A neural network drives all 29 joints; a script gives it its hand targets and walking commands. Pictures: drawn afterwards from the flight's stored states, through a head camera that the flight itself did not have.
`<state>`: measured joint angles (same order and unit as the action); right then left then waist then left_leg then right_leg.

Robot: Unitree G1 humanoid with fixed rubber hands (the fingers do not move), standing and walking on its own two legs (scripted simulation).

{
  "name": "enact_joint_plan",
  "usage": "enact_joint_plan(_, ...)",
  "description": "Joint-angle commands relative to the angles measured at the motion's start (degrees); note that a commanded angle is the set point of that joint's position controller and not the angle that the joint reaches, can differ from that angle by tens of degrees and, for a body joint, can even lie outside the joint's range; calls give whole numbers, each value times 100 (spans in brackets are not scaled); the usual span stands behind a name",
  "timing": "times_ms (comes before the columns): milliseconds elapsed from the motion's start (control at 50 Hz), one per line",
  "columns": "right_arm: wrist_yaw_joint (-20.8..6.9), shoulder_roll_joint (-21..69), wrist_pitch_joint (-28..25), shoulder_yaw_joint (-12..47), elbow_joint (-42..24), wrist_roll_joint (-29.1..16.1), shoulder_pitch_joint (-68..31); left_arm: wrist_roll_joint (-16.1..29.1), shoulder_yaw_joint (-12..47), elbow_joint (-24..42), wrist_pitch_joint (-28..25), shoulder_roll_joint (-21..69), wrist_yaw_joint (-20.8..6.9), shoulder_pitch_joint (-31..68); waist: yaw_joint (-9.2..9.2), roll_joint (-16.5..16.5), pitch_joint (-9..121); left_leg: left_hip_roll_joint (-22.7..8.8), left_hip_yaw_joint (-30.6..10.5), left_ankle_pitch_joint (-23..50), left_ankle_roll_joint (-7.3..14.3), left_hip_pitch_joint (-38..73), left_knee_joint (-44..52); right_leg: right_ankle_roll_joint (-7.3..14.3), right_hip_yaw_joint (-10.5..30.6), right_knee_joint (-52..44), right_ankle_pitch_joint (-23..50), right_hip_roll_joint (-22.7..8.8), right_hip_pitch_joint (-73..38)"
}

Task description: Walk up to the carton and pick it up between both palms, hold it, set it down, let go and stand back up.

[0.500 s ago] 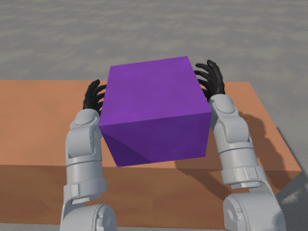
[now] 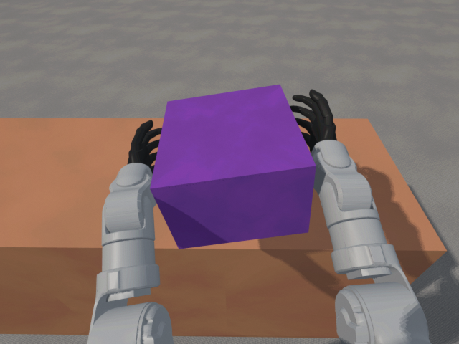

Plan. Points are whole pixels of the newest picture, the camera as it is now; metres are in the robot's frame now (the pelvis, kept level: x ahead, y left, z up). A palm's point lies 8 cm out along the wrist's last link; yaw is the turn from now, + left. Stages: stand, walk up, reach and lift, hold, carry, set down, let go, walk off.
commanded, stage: hold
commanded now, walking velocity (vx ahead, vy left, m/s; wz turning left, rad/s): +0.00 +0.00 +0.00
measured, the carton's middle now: (232, 161) +0.39 +0.00 +0.16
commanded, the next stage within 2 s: none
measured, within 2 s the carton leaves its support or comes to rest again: neither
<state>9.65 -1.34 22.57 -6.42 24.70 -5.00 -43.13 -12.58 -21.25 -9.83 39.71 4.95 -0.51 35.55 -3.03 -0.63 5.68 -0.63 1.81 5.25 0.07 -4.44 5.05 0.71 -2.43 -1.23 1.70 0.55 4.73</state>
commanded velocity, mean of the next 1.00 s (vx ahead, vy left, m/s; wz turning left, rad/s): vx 0.00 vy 0.00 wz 0.00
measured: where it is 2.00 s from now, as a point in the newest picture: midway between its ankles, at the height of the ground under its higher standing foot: outside the picture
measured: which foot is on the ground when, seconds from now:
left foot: down 0.00-1.00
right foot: down 0.00-1.00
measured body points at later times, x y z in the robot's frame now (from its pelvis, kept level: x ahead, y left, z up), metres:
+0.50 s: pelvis +0.00 +0.00 +0.00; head -0.01 -0.01 +0.45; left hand +0.39 +0.16 +0.17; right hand +0.41 -0.14 +0.20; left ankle +0.02 +0.12 -0.76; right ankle +0.00 -0.11 -0.76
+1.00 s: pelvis +0.00 +0.00 +0.00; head -0.01 +0.00 +0.45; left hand +0.39 +0.16 +0.16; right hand +0.41 -0.14 +0.19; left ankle +0.02 +0.12 -0.76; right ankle +0.00 -0.11 -0.76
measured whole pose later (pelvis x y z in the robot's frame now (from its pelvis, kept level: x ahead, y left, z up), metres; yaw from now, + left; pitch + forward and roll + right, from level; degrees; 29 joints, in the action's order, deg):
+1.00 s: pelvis +0.00 +0.00 +0.00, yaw +0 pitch +4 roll +0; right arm 10.0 -2.2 21.0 -6.5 29.1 -4.7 -44.9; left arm -11.0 -21.5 -16.1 36.0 3.8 0.5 37.8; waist -1.7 -1.4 6.8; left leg -0.4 1.9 5.6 0.4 -5.0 5.0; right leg 0.5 -2.1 -0.5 1.6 0.4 5.6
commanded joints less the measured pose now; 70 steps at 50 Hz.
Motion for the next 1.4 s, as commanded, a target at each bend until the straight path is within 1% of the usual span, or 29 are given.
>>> enact_joint_plan(0, -299, 2923, -273, 2531, -1623, -644, -3891, 738, 2945, 1664, -505, 2511, -415, 4776, 45, -193, 3724, 217, 33, 1573, 125, 1592, -561, -82, -14, 619, 1867, 227, -1502)
enact_joint_plan(40, -279, 2842, -219, 2461, -1579, -628, -3898, 701, 2887, 1584, -439, 2438, -451, 4720, 34, -153, 3566, 182, 15, 1508, 131, 1581, -478, -97, -7, 606, 1779, 232, -1499)
enact_joint_plan(80, -246, 2836, -195, 2478, -1708, -693, -3958, 756, 2919, 1792, -394, 2366, -479, 4792, 44, -273, 3622, 199, 15, 1574, 132, 1537, -494, -90, 14, 591, 1814, 200, -1546)
enact_joint_plan(160, -189, 2878, -151, 2643, -2015, -775, -3869, 821, 2955, 1934, -318, 2421, -512, 4552, 58, -108, 3521, 181, 0, 1643, 171, 1506, -419, -140, 40, 632, 2099, 197, -1769)
enact_joint_plan(240, -157, 2756, -55, 2426, -1832, -645, -3853, 757, 2752, 1757, -264, 2212, -601, 4607, 30, -1, 3208, 195, 30, 1162, 206, 1171, -322, -175, 57, 589, 1777, 179, -1765)
enact_joint_plan(300, -175, 2739, -43, 2221, -1794, -543, -4014, 744, 2738, 1709, -271, 2209, -639, 4785, -27, -99, 3094, 149, 11, 925, 203, 1174, -270, -141, 33, 533, 1379, 189, -1523)
enact_joint_plan(340, -183, 2732, -61, 2186, -1735, -512, -4033, 741, 2727, 1681, -295, 2250, -636, 4802, -54, -112, 3154, 154, 4, 965, 211, 1252, -268, -118, 56, 520, 1427, 179, -1502)
enact_joint_plan(360, -191, 2717, -55, 2148, -1541, -440, -3993, 661, 2591, 1507, -308, 2179, -640, 4772, -5, -33, 3086, 170, 28, 840, 230, 1204, -251, -126, 34, 506, 1367, 175, -1507)
enact_joint_plan(420, -183, 2693, -39, 2098, -1466, -437, -3858, 582, 2452, 1447, -317, 2111, -676, 4654, 47, -83, 3065, 171, 48, 942, 244, 1160, -227, -144, 47, 447, 1452, 167, -1552)
enact_joint_plan(460, -182, 2686, -50, 2081, -1403, -412, -3929, 566, 2388, 1437, -330, 2061, -712, 4750, 32, -95, 3156, 180, 51, 979, 249, 1153, -198, -142, 44, 456, 1518, 170, -1634)
enact_joint_plan(500, -187, 2762, -89, 2172, -1522, -476, -3996, 588, 2430, 1516, -373, 2121, -715, 4755, 57, -85, 3288, 193, 48, 1108, 244, 1213, -215, -130, 64, 471, 1659, 160, -1717)
enact_joint_plan(560, -193, 2791, -151, 2205, -1606, -496, -4007, 622, 2497, 1520, -425, 2214, -674, 4704, 37, -62, 3320, 176, 28, 1106, 234, 1268, -232, -107, 40, 494, 1620, 176, -1721)
enact_joint_plan(640, -290, 2713, -238, 2120, -1410, -393, -4175, 559, 2432, 1353, -487, 2148, -569, 4907, 138, -59, 3317, 143, 35, 847, 251, 1195, -225, -76, 27, 507, 1164, 177, -1474)
enact_joint_plan(700, -338, 2754, -286, 2075, -1233, -338, -4192, 577, 2463, 1204, -598, 2193, -489, 5035, 125, 18, 3251, 135, 62, 596, 282, 1165, -248, -56, 0, 475, 837, 189, -1283)
enact_joint_plan(740, -364, 2799, -349, 2057, -1252, -319, -4377, 613, 2502, 1071, -692, 2248, -429, 5192, 142, 11, 3401, 131, 60, 554, 306, 1122, -316, -41, 3, 542, 798, 187, -1187)
enact_joint_plan(760, -345, 2841, -370, 2130, -1342, -352, -4320, 697, 2608, 1156, -736, 2354, -403, 5133, 86, 1, 3445, 126, 48, 632, 303, 1185, -343, -27, 24, 545, 892, 192, -1212)
enact_joint_plan(820, -360, 2861, -427, 1978, -1080, -242, -4486, 676, 2619, 816, -866, 2344, -369, 5416, 69, -62, 3522, 124, 64, 402, 320, 1102, -397, -7, 2, 580, 662, 169, -1088)
enact_joint_plan(900, -324, 2940, -456, 2169, -1046, -386, -4441, 684, 2607, 651, -947, 2422, -303, 5270, 129, -48, 3653, 167, 29, 724, 328, 1180, -480, 1, 71, 614, 1111, 136, -1290)
enact_joint_plan(1020, -191, 3083, -362, 2525, -1240, -713, -4096, 789, 2815, 1015, -881, 2480, -321, 4954, 120, -107, 3701, 198, -18, 1372, 238, 1279, -544, -28, 105, 693, 1890, 142, -1618)
enact_joint_plan(1060, -176, 2969, -325, 2410, -1176, -676, -4122, 769, 2759, 1025, -831, 2356, -343, 5023, 102, -102, 3489, 167, -25, 1240, 203, 1264, -509, -34, 112, 627, 1644, 168, -1482)
enact_joint_plan(1080, -163, 3063, -318, 2578, -1364, -772, -4071, 835, 2858, 1207, -803, 2402, -329, 4907, 143, -82, 3635, 169, -18, 1389, 212, 1362, -546, -40, 100, 632, 1781, 158, -1543)
enact_joint_plan(1100, -148, 3042, -303, 2603, -1398, -786, -3961, 869, 2914, 1328, -768, 2431, -331, 4895, 81, -73, 3679, 196, -16, 1479, 207, 1390, -560, -38, 121, 651, 1939, 146, -1584)
enact_joint_plan(1120, -161, 2931, -283, 2511, -1378, -744, -4101, 860, 2941, 1283, -730, 2418, -342, 5010, 53, -140, 3611, 172, -35, 1411, 174, 1359, -548, -33, 105, 659, 1733, 178, -1485)
enact_joint_plan(1160, -158, 3029, -270, 2663, -1661, -886, -4000, 917, 3037, 1524, -681, 2463, -301, 4801, 125, -176, 3694, 149, -30, 1608, 150, 1540, -612, 10, 82, 650, 1815, 189, -1513)
enact_joint_plan(1220, -166, 2899, -174, 2532, -1630, -868, -3958, 944, 3067, 1652, -553, 2388, -305, 4838, 44, -205, 3458, 111, -38, 1545, 110, 1578, -631, 8, 78, 557, 1474, 229, -1227)
enact_joint_plan(1260, -178, 2846, -160, 2402, -1644, -789, -4119, 937, 3021, 1543, -503, 2314, -329, 4919, 71, -198, 3398, 121, -16, 1285, 153, 1491, -650, -18, 73, 563, 1274, 206, -1105)
enact_joint_plan(1340, -149, 2845, -71, 2376, -1679, -754, -4040, 897, 2954, 1575, -398, 2349, -407, 4776, 6, -143, 3313, 137, 7, 1254, 180, 1475, -599, -54, 71, 523, 1369, 197, -1235)
enact_joint_plan(1360, -146, 2827, -43, 2309, -1623, -709, -4096, 865, 2932, 1478, -369, 2353, -448, 4814, -29, -227, 3296, 132, 0, 1296, 172, 1426, -582, -60, 87, 500, 1411, 194, -1235)
enact_joint_plan(1380, -140, 2893, -37, 2388, -1771, -776, -4171, 887, 2943, 1613, -360, 2368, -460, 4840, 16, -179, 3425, 147, -6, 1447, 175, 1459, -617, -70, 78, 558, 1577, 193, -1340)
